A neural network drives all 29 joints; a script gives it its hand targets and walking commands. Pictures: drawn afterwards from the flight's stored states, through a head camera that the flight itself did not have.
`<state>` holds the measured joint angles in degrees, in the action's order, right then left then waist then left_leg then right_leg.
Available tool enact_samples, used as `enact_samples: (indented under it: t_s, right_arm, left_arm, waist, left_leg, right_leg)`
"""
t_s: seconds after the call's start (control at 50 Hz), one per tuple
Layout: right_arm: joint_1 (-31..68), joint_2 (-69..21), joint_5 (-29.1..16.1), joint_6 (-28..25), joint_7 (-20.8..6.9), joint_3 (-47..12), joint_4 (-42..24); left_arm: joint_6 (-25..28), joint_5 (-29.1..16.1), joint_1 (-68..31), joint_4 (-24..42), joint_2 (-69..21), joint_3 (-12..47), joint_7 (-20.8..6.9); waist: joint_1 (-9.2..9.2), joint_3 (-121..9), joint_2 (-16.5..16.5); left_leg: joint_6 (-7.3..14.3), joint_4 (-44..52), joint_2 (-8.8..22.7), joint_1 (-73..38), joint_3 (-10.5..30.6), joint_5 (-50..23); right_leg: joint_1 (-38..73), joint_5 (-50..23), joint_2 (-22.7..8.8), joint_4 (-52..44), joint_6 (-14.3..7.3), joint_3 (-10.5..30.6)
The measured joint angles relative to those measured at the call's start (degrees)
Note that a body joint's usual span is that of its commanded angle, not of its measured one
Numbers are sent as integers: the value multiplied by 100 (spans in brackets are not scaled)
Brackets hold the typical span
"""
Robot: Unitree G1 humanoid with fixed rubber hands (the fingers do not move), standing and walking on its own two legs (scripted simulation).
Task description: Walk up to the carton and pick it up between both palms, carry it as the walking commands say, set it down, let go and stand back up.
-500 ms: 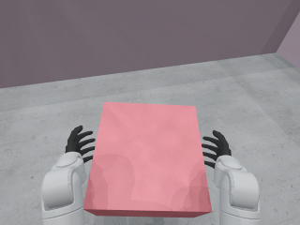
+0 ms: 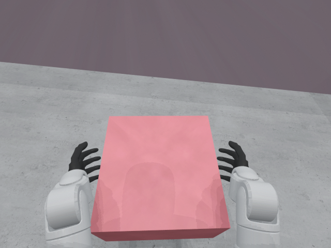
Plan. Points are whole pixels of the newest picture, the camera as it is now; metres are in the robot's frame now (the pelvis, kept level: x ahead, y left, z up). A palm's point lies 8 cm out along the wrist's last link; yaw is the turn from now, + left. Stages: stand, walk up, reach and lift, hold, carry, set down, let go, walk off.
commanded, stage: carry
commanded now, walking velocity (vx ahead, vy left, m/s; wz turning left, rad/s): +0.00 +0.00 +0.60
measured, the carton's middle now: (159, 175) +0.33 +0.01 -0.01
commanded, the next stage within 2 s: none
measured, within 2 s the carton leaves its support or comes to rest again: neither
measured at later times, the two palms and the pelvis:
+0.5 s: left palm (13, 229) +0.16 +0.25 +0.10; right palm (210, 196) +0.23 -0.09 +0.09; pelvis -0.07 +0.02 +0.01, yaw +14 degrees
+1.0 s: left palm out of the picture -0.03 +0.37 +0.07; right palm (115, 231) +0.17 +0.09 +0.07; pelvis -0.15 +0.07 +0.01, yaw +32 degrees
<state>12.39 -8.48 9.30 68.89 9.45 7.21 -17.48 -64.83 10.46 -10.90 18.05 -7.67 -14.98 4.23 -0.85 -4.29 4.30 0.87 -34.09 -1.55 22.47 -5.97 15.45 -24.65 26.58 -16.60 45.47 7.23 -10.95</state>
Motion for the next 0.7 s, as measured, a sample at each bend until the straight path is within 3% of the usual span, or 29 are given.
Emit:
enact_samples:
  t_s: [0.04, 0.08, 0.16, 0.24, 0.34, 0.46, 0.52, 0.54, 0.58, 0.64, 0.7]
  right_arm:
    - [-30, 33, 12, -33, -66, -15, 117]
    - [-30, 38, 58, -95, -204, 53, 149]
    - [-38, 37, 151, -193, -374, 184, -189]
    - [-133, 51, 164, -217, -449, 213, -523]
    - [-330, 80, 67, -72, -328, 80, -571]
    - [-397, 89, -13, 48, -101, 60, -429]
    - [-363, 90, -14, 72, 8, 108, -411]
    - [-405, 97, -16, 67, 31, 124, -407]
    - [-547, 108, -64, 92, 67, 98, -451]
    - [-496, 107, -70, 251, 137, 38, -488]
    - [-270, 102, -23, 245, 143, 56, -400]
  left_arm:
    - [-65, -141, 38, 3, -24, -47, 140]
    - [-132, -262, -9, 68, -24, 4, 345]
    - [-87, -427, -102, 320, -36, 185, 542]
    - [-29, -422, -124, 477, -43, 243, 387]
    - [-99, -249, 19, 403, -20, 206, 87]
    - [-130, -190, 12, 101, -20, 215, 75]
    - [-53, -149, -49, -71, -34, 270, 77]
    - [-46, -130, -65, -126, -38, 308, 77]
    - [-55, -86, -35, -212, -29, 342, 31]
    - [-98, -112, 67, -179, -15, 299, -16]
    - [-97, -57, -35, -141, -30, 251, -16]
  waist:
    - [76, 133, -177]
    - [201, 319, -263]
    - [302, 570, -334]
    - [254, 451, -360]
    - [100, 35, -450]
    - [-20, -190, -654]
    - [-39, -113, -854]
    - [-49, -86, -873]
    - [-72, -173, -641]
    - [-95, -297, -449]
    - [-131, -325, -397]
  left_leg:
    - [193, -106, 25, 142, 206, 56]
    - [261, -13, -9, 174, 319, -69]
    - [371, 120, -235, 295, 478, -348]
    - [472, 162, -482, 459, 580, -504]
    - [510, 194, -589, 593, 759, -621]
    - [376, 509, -605, 580, 1095, -961]
    - [192, 663, -617, 467, 1310, -1169]
    - [13, 487, -641, 478, 1307, -810]
    - [-207, -856, -629, 791, 854, 283]
    - [-259, -2340, -327, 990, 592, 527]
    - [-345, -2567, 21, 891, 565, 712]
  right_leg:
    - [-313, 726, 326, 828, 104, 183]
    - [-640, 800, 561, 1445, 141, 338]
    - [-1159, 261, 796, 1973, 134, 601]
    - [-1334, -315, 873, 1934, 60, 769]
    - [-920, -206, 1080, 1153, -91, 884]
    - [66, 76, 1481, -411, -174, 871]
    - [675, -907, 1605, -1517, -483, 652]
    - [764, -1076, 1564, -1572, -599, 578]
    - [818, -1025, 1294, -1492, -730, 464]
    - [915, -991, 993, -1583, -683, 304]
    - [842, -992, 733, -1488, -598, 115]
